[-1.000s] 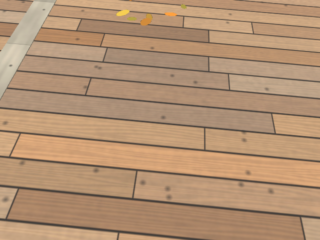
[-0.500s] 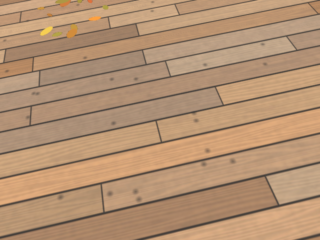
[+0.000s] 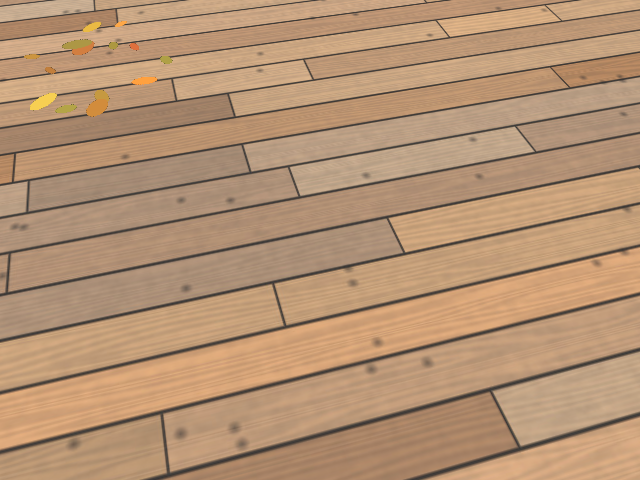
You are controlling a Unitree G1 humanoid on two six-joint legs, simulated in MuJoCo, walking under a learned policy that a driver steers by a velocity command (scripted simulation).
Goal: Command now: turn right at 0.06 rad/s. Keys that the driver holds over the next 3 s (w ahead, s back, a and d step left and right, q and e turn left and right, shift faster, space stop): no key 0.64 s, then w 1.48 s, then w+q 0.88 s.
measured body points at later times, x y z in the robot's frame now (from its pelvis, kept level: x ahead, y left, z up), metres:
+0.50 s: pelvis +0.00 +0.02 +0.00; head +0.01 +0.02 +0.45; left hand +0.09 +0.28 -0.13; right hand +0.12 -0.24 -0.12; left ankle -0.01 +0.11 -0.74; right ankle +0.01 -0.12 -0.74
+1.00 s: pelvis +0.07 -0.03 +0.00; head +0.08 -0.05 +0.45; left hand +0.17 +0.25 -0.11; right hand +0.08 -0.31 -0.15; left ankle -0.01 +0.11 -0.73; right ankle +0.10 -0.14 -0.74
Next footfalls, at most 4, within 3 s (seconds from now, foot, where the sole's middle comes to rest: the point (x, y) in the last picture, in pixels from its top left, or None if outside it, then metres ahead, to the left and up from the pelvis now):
0.98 right None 0.13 -0.14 -0.77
1.48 left None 0.50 0.08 -0.77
2.02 right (398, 357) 0.80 -0.15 -0.77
2.56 left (295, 264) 1.08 0.10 -0.77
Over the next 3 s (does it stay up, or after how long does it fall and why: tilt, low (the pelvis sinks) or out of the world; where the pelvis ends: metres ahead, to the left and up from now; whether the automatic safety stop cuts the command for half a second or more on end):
stays up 1.18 0.04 0.00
